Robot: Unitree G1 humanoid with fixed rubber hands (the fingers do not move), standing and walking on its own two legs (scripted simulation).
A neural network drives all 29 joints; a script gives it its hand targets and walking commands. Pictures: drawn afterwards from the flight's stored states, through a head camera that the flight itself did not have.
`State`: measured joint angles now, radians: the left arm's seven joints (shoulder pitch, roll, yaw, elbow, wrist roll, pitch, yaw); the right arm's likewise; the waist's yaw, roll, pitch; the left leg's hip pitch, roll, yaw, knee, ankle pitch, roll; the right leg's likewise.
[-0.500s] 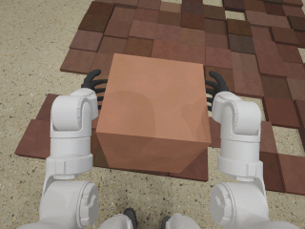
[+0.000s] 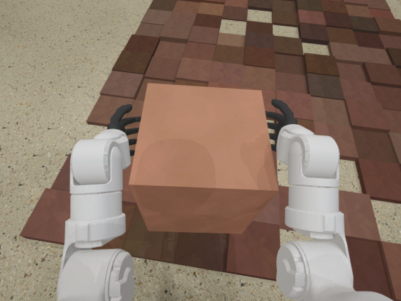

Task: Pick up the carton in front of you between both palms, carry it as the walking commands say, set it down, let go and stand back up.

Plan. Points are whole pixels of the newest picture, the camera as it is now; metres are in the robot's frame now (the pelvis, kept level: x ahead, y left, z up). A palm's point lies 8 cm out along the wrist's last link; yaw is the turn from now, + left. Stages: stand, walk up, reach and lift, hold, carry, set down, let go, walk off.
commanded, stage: carry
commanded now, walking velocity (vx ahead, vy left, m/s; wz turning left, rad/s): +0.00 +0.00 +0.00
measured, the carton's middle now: (199, 167) +0.37 +0.00 +0.02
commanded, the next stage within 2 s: none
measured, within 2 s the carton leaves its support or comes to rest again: neither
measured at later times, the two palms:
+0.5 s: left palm (134, 124) +0.42 +0.13 +0.10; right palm (291, 131) +0.40 -0.17 +0.10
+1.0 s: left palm (147, 54) +0.62 +0.12 +0.11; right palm (274, 51) +0.63 -0.18 +0.11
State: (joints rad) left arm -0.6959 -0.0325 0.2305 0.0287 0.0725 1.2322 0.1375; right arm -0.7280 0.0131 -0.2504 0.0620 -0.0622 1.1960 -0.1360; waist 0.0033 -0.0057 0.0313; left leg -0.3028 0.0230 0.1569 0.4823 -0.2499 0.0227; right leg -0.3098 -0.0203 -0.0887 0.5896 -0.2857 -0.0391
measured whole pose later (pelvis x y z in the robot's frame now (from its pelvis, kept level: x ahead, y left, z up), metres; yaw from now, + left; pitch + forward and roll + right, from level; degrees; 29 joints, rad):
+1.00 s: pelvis +0.26 -0.02 -0.01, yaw -2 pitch +5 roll +0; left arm -0.69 -0.01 0.18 0.16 0.04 1.25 0.15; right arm -0.73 -0.02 -0.24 0.18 -0.07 1.24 -0.13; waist 0.05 0.01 -0.05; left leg -0.75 0.06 0.09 0.84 -0.26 0.04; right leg -0.08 -0.03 -0.10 0.42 -0.42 -0.01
